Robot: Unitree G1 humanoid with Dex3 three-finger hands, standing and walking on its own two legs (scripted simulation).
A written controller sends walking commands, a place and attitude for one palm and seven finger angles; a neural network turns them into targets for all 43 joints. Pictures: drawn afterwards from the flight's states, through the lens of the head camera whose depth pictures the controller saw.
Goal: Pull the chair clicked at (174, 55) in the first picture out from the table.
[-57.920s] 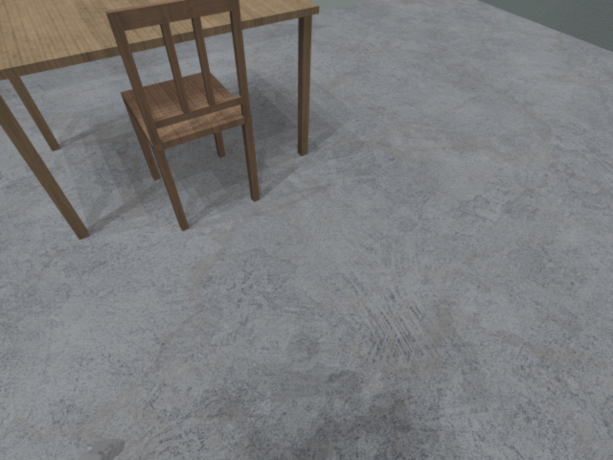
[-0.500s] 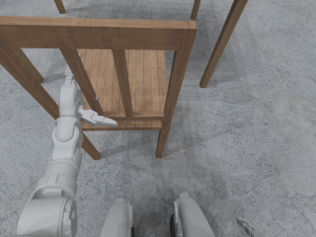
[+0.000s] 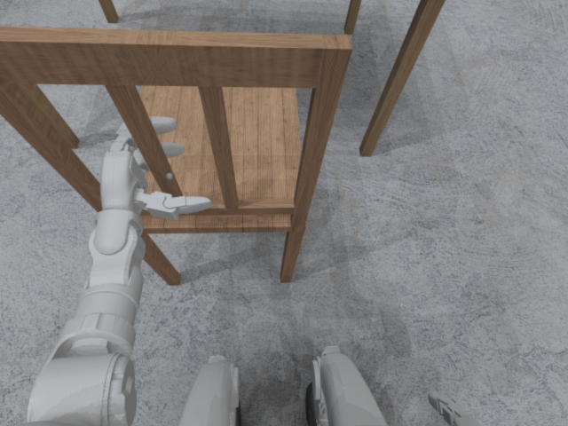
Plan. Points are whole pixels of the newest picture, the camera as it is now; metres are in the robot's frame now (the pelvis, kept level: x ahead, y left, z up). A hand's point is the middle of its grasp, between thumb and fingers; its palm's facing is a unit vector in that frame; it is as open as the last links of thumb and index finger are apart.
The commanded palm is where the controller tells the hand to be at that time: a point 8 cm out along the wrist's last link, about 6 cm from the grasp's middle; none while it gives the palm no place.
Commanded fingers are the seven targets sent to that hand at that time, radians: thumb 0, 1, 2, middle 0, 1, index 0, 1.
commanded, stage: hook a spindle and tug to test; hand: left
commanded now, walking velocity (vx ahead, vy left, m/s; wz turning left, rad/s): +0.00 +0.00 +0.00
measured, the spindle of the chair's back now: (155, 157) +0.48 +0.17 +0.03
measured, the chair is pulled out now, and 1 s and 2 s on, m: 0.33 0.37 0.49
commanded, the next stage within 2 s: step backward, pulling the chair out in 0.96 s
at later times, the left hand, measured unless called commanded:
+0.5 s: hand (169, 175) +0.45 +0.14 +0.03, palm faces +0.01 -1.00 -0.01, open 5.3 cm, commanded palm +0.41 +0.19 +0.03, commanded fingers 0.00 0.90 0.90 -0.50 -1.45 -0.50 -1.45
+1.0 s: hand (169, 200) +0.41 +0.14 +0.03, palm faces -0.01 -1.00 -0.01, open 5.4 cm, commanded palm +0.38 +0.19 +0.03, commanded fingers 0.00 0.90 0.90 -0.50 -1.45 -0.50 -1.45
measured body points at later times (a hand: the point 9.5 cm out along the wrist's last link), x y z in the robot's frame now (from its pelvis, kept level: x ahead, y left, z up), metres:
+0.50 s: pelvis +0.01 +0.01 +0.00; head +0.14 +0.02 +0.43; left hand +0.44 +0.20 +0.03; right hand +0.09 -0.25 -0.12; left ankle +0.02 +0.12 -0.62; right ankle +0.04 -0.13 -0.62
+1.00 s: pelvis +0.03 +0.00 +0.01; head +0.16 +0.01 +0.44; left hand +0.41 +0.20 +0.03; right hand +0.15 -0.25 -0.11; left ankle +0.02 +0.12 -0.62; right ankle +0.04 -0.13 -0.62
